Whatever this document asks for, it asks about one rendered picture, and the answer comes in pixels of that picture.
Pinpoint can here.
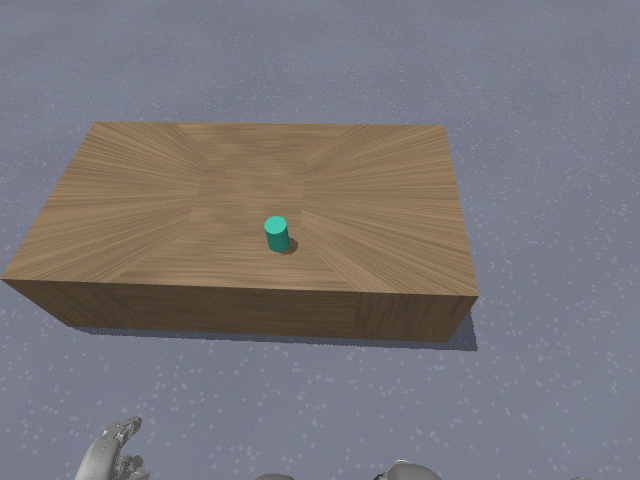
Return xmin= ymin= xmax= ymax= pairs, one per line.
xmin=264 ymin=216 xmax=289 ymax=252

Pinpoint left robot hand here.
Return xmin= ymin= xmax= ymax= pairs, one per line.
xmin=74 ymin=417 xmax=151 ymax=480

